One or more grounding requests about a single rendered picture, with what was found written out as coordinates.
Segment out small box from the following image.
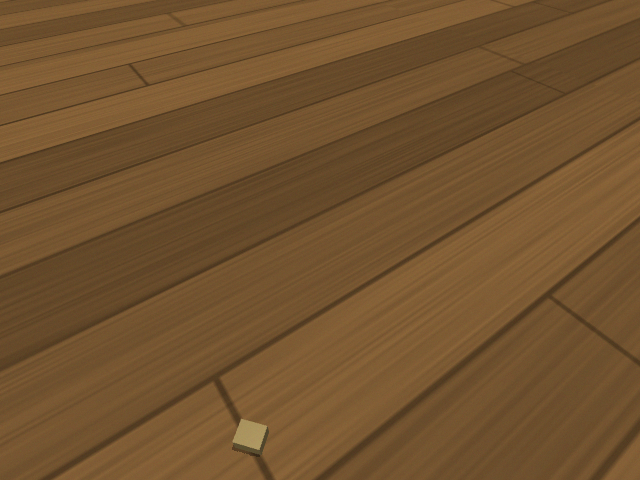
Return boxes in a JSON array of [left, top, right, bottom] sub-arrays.
[[232, 419, 269, 455]]

